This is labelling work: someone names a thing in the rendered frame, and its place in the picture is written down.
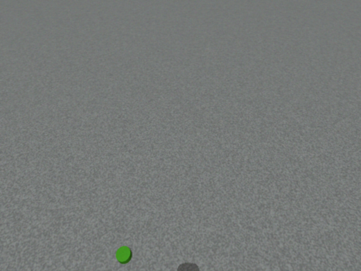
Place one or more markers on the tin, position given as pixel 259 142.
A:
pixel 123 255

